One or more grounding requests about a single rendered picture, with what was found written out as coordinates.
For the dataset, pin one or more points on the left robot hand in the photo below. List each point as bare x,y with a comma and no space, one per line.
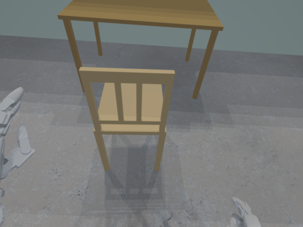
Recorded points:
8,108

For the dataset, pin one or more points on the chair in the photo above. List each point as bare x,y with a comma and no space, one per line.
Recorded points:
132,103

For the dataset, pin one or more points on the table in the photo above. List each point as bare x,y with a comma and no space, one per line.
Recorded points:
193,14

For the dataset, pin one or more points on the right robot hand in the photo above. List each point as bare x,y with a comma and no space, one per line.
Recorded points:
248,220

